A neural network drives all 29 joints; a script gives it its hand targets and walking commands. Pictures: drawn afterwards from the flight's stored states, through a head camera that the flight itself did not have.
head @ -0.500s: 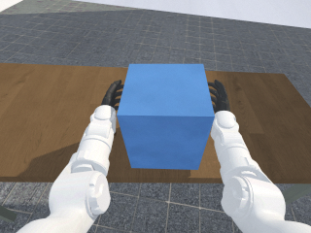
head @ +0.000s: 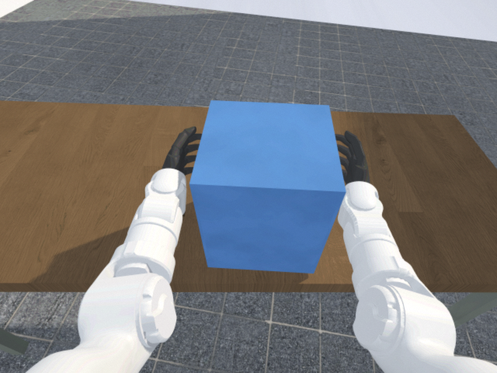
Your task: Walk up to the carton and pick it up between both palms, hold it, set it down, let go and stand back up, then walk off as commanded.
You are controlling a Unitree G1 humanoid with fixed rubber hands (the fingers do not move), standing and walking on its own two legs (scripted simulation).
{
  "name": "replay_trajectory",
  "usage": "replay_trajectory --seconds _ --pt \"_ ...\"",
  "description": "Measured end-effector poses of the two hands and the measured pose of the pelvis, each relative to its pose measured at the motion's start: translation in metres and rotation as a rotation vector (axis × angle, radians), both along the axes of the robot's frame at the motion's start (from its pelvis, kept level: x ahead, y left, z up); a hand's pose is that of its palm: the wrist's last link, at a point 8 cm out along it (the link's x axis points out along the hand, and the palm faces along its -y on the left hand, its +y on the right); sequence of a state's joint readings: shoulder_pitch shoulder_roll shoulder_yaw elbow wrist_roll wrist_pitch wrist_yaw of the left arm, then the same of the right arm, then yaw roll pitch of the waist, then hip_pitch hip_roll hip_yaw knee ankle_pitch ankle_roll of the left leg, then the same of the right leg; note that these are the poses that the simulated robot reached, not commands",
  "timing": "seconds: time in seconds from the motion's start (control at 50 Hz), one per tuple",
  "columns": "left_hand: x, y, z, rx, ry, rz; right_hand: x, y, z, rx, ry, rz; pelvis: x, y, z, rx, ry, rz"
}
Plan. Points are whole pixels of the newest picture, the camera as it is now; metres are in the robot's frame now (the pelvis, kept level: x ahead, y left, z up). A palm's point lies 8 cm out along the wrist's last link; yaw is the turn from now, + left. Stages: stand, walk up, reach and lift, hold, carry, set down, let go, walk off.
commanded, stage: set down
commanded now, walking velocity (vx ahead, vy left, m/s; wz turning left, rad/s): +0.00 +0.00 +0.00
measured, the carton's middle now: (264, 191) +0.43 -0.07 +0.05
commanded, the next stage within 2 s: none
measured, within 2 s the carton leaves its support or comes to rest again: neither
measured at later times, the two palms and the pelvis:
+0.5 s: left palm (177, 171) +0.44 +0.09 +0.10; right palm (357, 183) +0.39 -0.21 +0.11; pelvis +0.00 +0.00 +0.00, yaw +0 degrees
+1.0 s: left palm (177, 172) +0.44 +0.09 +0.10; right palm (358, 184) +0.39 -0.22 +0.10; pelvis +0.00 +0.00 +0.00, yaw +0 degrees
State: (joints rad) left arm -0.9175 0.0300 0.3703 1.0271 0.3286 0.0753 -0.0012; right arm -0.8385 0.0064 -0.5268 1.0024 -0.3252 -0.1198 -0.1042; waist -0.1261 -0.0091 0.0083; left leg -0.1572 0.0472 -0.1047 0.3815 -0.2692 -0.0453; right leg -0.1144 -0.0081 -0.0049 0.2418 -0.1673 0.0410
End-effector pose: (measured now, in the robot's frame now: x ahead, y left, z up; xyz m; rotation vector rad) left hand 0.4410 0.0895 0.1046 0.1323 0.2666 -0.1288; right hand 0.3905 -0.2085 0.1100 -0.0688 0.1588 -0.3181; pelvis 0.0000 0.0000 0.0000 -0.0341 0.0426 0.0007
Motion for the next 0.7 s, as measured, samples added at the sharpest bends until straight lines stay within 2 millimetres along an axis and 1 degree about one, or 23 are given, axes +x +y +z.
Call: replay_trajectory --seconds 0.7 --pt "0.0012 -0.0026 -0.0031 0.004 -0.028 -0.054 -0.0047 -0.0052 -0.0066 -0.017 0.010 -0.003 0.0008 0.0002 0.0000 0.000 0.004 -0.002"
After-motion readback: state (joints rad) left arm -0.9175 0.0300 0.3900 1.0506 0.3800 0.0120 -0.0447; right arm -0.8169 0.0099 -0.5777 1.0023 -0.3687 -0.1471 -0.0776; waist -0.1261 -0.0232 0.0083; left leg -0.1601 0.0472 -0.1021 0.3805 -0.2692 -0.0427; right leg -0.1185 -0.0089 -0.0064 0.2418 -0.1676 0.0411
